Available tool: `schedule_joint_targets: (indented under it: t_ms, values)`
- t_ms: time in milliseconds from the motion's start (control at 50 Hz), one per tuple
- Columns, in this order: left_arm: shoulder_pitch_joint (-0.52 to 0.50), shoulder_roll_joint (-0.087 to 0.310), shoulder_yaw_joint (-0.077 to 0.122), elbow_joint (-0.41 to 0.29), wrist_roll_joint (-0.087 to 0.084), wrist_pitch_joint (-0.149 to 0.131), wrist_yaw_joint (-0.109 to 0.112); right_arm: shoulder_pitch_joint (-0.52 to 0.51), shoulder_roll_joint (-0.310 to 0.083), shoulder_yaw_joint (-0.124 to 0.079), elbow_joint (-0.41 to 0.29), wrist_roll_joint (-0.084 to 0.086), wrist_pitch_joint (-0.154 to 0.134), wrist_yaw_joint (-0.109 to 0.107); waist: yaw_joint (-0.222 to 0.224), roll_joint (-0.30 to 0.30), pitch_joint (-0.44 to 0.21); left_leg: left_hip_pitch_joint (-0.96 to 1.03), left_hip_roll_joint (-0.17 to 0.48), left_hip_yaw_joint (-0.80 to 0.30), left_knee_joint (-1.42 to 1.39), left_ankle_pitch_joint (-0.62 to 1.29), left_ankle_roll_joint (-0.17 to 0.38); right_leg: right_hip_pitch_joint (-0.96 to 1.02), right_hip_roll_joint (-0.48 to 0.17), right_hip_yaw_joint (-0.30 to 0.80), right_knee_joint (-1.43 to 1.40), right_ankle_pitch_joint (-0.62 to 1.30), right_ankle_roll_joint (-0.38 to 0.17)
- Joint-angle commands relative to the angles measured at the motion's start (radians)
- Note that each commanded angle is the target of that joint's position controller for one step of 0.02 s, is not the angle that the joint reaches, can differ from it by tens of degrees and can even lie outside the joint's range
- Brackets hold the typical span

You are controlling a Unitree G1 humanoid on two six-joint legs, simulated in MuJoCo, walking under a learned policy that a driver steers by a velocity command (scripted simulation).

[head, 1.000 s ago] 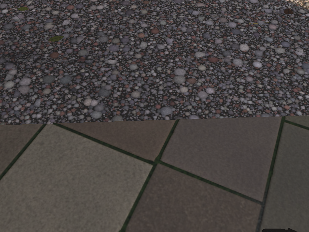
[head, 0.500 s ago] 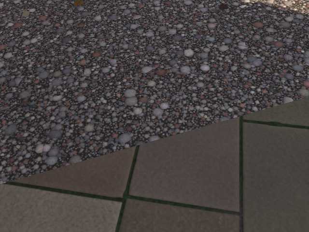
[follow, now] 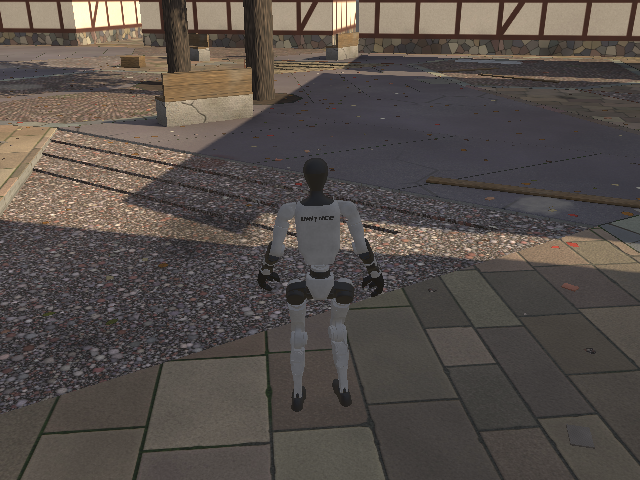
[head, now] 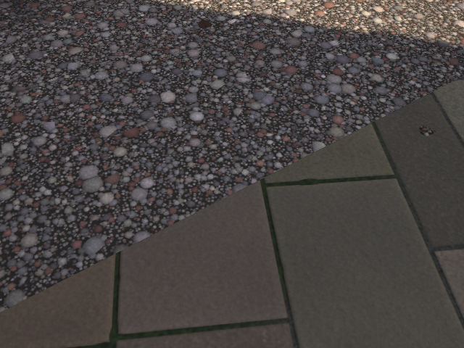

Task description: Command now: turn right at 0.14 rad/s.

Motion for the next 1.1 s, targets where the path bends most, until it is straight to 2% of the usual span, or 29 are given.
schedule_joint_targets:
  t_ms: [20,40,60,100,160,240,260,280,300,320,340,380,400,460,560,620,640,660,680,700,720,740,760,780,820,920,1020,1060,1100]
  values:
    - [0.092,0.127,0.04,-0.019,0.008,-0.012,0.006,-0.102,-0.106,-0.009,-0.084,0.007,-0.021,0.002,0.063,0.164,-0.076,0.086,0.295,-0.314,-0.194,0.278,0.207,-0.057,-0.058,0.021,0.277,-0.049,0.042]
    - [0.098,0.09,0.029,-0.008,0.023,-0.004,0.007,-0.122,-0.069,0.008,-0.081,0.022,-0.022,0.006,0.068,0.174,-0.069,0.079,0.254,-0.271,-0.195,0.258,0.174,-0.029,-0.095,-0.008,0.228,0.005,0.065]
    - [0.092,0.052,0.016,-0.004,0.026,-0.003,0.003,-0.118,-0.066,0.014,-0.07,0.028,-0.018,0.007,0.064,0.186,-0.057,0.065,0.218,-0.232,-0.196,0.293,0.162,0.016,-0.115,-0.059,0.154,0.038,0.086]
    - [0.007,0.024,0.002,-0.027,0.014,-0.017,0.0,-0.058,-0.143,-0.011,-0.054,0.035,0.001,0.001,0.012,0.212,-0.039,0.09,0.168,-0.202,-0.162,0.361,0.156,0.06,-0.101,-0.142,-0.023,0.042,0.099]
    - [-0.018,0.059,0.012,-0.028,-0.018,-0.024,0.011,0.024,-0.212,-0.034,-0.047,0.039,0.015,-0.004,-0.029,0.242,-0.062,0.187,0.203,-0.306,-0.143,0.379,0.186,0.075,-0.072,-0.152,-0.168,0.046,0.091]
    - [0.07,0.061,0.019,0.015,-0.017,-0.033,0.007,-0.02,-0.194,-0.034,-0.07,0.066,0.029,-0.012,0.026,0.236,-0.081,0.162,0.181,-0.361,-0.11,0.406,0.154,0.235,-0.064,-0.154,-0.456,0.258,0.032]
    - [0.094,0.081,0.027,0.022,-0.011,-0.036,0.005,-0.02,-0.176,-0.03,-0.078,0.068,0.031,-0.019,0.03,0.204,-0.111,0.086,0.16,-0.344,-0.082,0.354,0.117,0.347,-0.11,-0.139,-0.47,0.336,0.011]
    - [0.134,0.121,0.037,0.022,0.004,-0.034,0.009,-0.026,-0.138,-0.02,-0.093,0.06,0.029,-0.021,0.037,0.102,-0.144,-0.038,0.111,-0.284,0.025,0.22,0.069,0.466,-0.234,-0.058,-0.451,0.471,-0.037]
    - [0.114,0.196,0.056,0.029,0.019,-0.024,0.003,-0.023,-0.096,-0.013,-0.12,0.061,0.023,-0.017,0.003,-0.158,-0.094,-0.209,-0.03,-0.098,0.145,-0.078,0.008,0.451,-0.377,0.09,-0.461,0.631,-0.151]
    - [0.073,0.149,0.045,-0.001,0.04,-0.029,-0.001,-0.009,-0.139,-0.025,-0.111,0.053,0.018,-0.015,0.024,-0.206,-0.094,-0.259,-0.027,-0.045,0.36,-0.367,-0.032,0.428,-0.507,0.185,-0.491,0.746,-0.257]
    - [0.041,0.102,0.029,-0.017,0.044,-0.036,0.0,0.001,-0.19,-0.048,-0.1,0.058,0.022,-0.01,0.014,-0.139,-0.076,-0.282,-0.001,-0.061,0.541,-0.389,-0.047,0.399,-0.516,0.156,-0.493,0.801,-0.278]
    - [-0.036,0.087,0.022,-0.028,0.014,-0.049,0.003,0.044,-0.164,-0.053,-0.079,0.057,0.05,-0.013,-0.025,-0.075,-0.033,-0.317,0.021,-0.065,0.623,-0.282,-0.077,0.379,-0.429,0.014,-0.467,0.787,-0.214]
    - [-0.009,0.092,0.022,-0.018,0.004,-0.054,0.005,0.022,-0.14,-0.045,-0.09,0.052,0.058,-0.01,-0.006,-0.074,-0.034,-0.345,0.041,-0.049,0.607,-0.215,-0.089,0.4,-0.417,-0.017,-0.49,0.697,-0.201]
    - [0.08,0.109,0.029,0.016,-0.001,-0.055,0.009,-0.081,-0.102,-0.023,-0.156,0.059,0.053,0.018,0.067,-0.104,-0.014,-0.369,0.072,0.012,0.478,-0.119,-0.103,0.427,-0.395,-0.041,-0.583,0.277,-0.205]
    - [0.097,0.177,0.051,0.024,-0.011,-0.076,-0.016,-0.123,-0.1,-0.007,-0.212,0.054,0.029,0.052,0.082,-0.107,0.015,-0.206,0.078,0.094,0.23,-0.141,-0.041,0.354,-0.411,-0.111,-0.612,0.146,-0.186]
    - [0.073,0.186,0.055,0.026,-0.032,-0.082,-0.036,-0.041,-0.113,-0.014,-0.195,0.059,0.024,0.058,0.024,-0.095,0.018,-0.037,0.046,0.148,0.085,-0.071,0.007,0.27,-0.417,-0.163,-0.546,0.132,-0.162]
    - [0.065,0.173,0.05,0.025,-0.035,-0.083,-0.039,0.033,-0.12,-0.022,-0.167,0.058,0.024,0.056,-0.013,-0.073,-0.001,0.086,0.013,0.175,0.039,-0.044,0.023,0.207,-0.399,-0.202,-0.471,0.158,-0.14]
    - [0.073,0.135,0.035,0.026,-0.025,-0.087,-0.042,0.15,-0.163,-0.047,-0.134,0.064,0.026,0.046,-0.067,-0.019,-0.057,0.272,-0.012,0.157,0.016,-0.046,0.054,0.117,-0.358,-0.267,-0.305,0.245,-0.1]
    - [0.04,0.069,0.012,-0.006,0.006,-0.092,-0.043,0.302,-0.256,-0.08,-0.11,0.068,0.025,0.03,-0.129,0.195,-0.111,0.464,0.17,-0.14,-0.079,-0.082,0.133,-0.087,-0.269,-0.377,0.084,0.151,-0.012]
    - [-0.021,0.013,-0.006,-0.096,0.013,-0.118,-0.037,0.313,-0.356,-0.085,-0.142,0.053,-0.001,0.038,-0.108,0.373,-0.143,0.548,0.385,-0.725,-0.266,-0.293,0.332,-0.424,-0.096,-0.248,0.354,-0.157,0.031]
    - [-0.051,0.1,0.012,-0.094,-0.028,-0.14,-0.045,0.284,-0.268,-0.06,-0.149,0.047,-0.027,0.046,-0.121,0.221,-0.099,0.513,0.411,-0.71,-0.311,-0.35,0.355,-0.504,-0.159,-0.126,0.455,-0.107,0.012]
    - [-0.039,0.129,0.018,-0.091,-0.041,-0.152,-0.056,0.235,-0.208,-0.04,-0.158,0.045,-0.041,0.045,-0.081,0.218,-0.025,0.445,0.377,-0.599,-0.306,-0.31,0.317,-0.511,-0.196,-0.128,0.426,-0.004,-0.017]
    - [-0.011,0.138,0.023,-0.064,-0.021,-0.157,-0.056,0.184,-0.171,-0.028,-0.172,0.047,-0.044,0.044,-0.049,0.146,0.02,0.367,0.322,-0.483,-0.293,-0.212,0.275,-0.462,-0.229,-0.134,0.373,0.084,-0.023]
    - [-0.002,0.139,0.027,-0.054,0.004,-0.159,-0.054,0.137,-0.16,-0.023,-0.186,0.045,-0.04,0.038,-0.023,0.129,0.035,0.301,0.282,-0.404,-0.297,-0.102,0.246,-0.407,-0.244,-0.134,0.293,0.154,-0.016]
    - [0.012,0.119,0.027,-0.048,0.017,-0.153,-0.06,0.117,-0.165,-0.02,-0.206,0.032,-0.038,0.023,0.001,0.146,0.019,0.235,0.228,-0.306,-0.318,0.095,0.231,-0.316,-0.227,-0.156,0.226,0.271,0.01]
    - [-0.062,0.042,-0.008,-0.054,0.001,-0.137,-0.072,0.171,-0.159,-0.014,-0.174,0.035,-0.047,-0.001,-0.033,0.136,0.022,0.199,0.164,-0.087,-0.333,0.339,0.175,-0.236,-0.201,-0.213,-0.071,0.559,0.043]
    - [-0.193,0.029,-0.026,-0.095,-0.023,-0.143,-0.103,0.254,-0.173,-0.015,-0.124,0.035,-0.052,0.0,-0.086,0.119,0.1,0.264,0.223,-0.053,-0.376,0.265,0.167,-0.237,-0.18,-0.23,-0.253,0.641,-0.011]
    - [-0.205,0.035,-0.027,-0.106,-0.023,-0.147,-0.118,0.262,-0.177,-0.017,-0.11,0.036,-0.046,-0.001,-0.079,0.11,0.101,0.349,0.253,-0.033,-0.339,0.367,0.16,-0.26,-0.166,-0.232,-0.284,0.58,-0.045]
    - [-0.169,0.052,-0.021,-0.105,-0.021,-0.146,-0.125,0.251,-0.19,-0.022,-0.11,0.033,-0.038,-0.008,-0.047,0.124,0.051,0.418,0.261,0.003,-0.246,0.669,0.14,-0.201,-0.122,-0.252,-0.292,0.494,-0.082]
